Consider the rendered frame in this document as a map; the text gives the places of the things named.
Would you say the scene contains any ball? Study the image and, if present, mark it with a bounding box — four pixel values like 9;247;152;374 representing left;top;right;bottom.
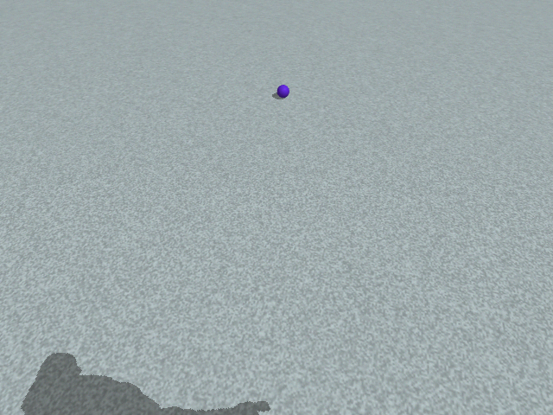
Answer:
277;85;289;98

